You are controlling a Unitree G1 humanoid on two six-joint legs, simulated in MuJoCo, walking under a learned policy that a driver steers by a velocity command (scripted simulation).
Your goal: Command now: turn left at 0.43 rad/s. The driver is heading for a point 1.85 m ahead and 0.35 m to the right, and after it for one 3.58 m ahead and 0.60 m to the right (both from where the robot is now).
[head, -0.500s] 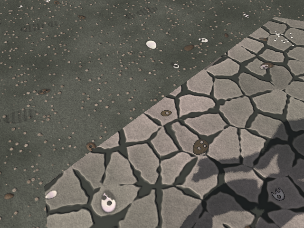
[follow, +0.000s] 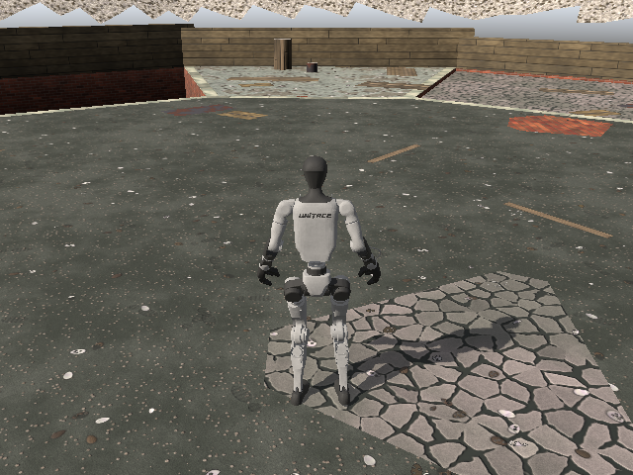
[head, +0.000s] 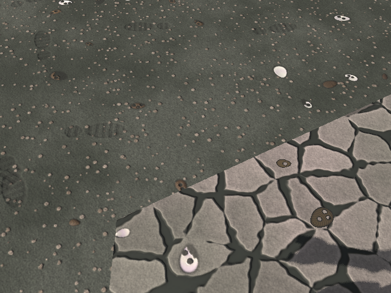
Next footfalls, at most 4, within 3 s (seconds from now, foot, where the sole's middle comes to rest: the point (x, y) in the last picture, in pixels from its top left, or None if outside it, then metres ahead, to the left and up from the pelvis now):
0.04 right None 0.05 -0.13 -0.77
0.34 left None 0.01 0.13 -0.77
0.70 right None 0.11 -0.11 -0.77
1.18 left None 0.46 0.14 -0.77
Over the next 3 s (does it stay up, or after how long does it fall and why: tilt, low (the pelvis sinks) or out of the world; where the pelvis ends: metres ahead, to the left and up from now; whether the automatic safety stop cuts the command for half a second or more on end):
stays up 1.21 -0.06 0.00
